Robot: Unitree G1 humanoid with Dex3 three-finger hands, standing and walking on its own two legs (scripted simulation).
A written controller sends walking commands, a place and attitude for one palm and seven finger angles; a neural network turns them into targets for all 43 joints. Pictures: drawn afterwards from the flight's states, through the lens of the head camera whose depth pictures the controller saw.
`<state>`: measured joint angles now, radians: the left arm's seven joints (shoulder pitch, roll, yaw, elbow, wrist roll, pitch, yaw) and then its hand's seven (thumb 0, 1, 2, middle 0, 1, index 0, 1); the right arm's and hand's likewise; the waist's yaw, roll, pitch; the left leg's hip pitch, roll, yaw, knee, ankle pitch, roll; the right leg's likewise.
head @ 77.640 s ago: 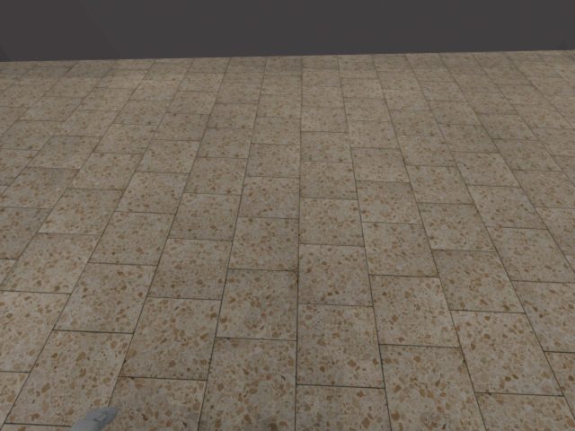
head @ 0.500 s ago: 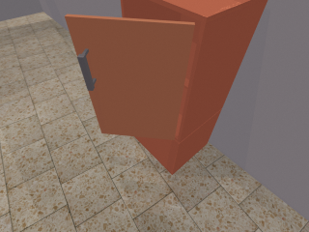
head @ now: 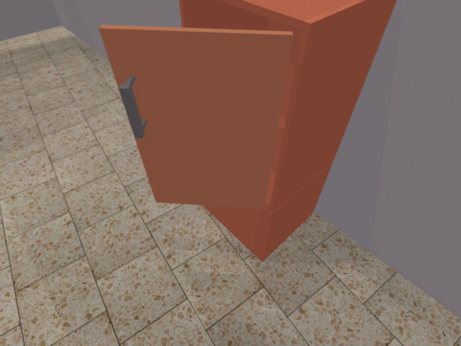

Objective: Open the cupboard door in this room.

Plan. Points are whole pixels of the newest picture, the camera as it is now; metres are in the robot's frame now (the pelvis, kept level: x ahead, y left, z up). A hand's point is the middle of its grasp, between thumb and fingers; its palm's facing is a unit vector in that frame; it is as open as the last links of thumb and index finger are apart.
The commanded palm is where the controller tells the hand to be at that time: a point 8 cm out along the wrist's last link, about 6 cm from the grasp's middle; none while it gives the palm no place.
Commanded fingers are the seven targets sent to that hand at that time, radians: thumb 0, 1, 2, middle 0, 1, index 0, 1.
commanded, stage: shuffle to correct the standing spot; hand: left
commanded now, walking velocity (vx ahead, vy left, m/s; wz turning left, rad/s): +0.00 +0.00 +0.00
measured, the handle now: (135, 107) +0.60 +0.26 +0.09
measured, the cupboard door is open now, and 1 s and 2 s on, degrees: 43 43 43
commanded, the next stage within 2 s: come to a stop and stand still in 0.36 s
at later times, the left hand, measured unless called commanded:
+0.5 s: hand out of the picture +0.00 +0.20 -0.19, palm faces +0.05 -0.98 -0.17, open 7.4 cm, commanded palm none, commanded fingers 0.00 0.90 0.90 -0.20 -0.30 -0.20 -0.30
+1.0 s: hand out of the picture +0.14 +0.18 -0.17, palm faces +0.03 -0.98 -0.21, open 7.3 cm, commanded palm none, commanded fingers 0.00 0.90 0.90 -0.20 -0.30 -0.20 -0.30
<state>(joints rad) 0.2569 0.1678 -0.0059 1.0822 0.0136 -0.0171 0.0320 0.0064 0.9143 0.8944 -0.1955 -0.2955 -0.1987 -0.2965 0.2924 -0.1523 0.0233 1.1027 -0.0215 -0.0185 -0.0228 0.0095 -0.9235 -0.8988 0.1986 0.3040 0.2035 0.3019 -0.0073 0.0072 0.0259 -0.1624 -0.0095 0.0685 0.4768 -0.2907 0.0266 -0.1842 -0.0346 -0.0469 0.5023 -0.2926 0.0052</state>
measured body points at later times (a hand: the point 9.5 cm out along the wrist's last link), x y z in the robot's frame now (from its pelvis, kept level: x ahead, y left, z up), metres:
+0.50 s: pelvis +0.04 +0.03 -0.01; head +0.06 +0.04 +0.44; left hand +0.00 +0.25 -0.18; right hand +0.03 -0.20 -0.16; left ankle -0.02 +0.10 -0.74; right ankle -0.02 -0.11 -0.72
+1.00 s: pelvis +0.06 +0.01 -0.01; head +0.09 +0.01 +0.44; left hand +0.14 +0.24 -0.15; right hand +0.10 -0.22 -0.16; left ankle +0.02 +0.13 -0.71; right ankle +0.10 -0.08 -0.74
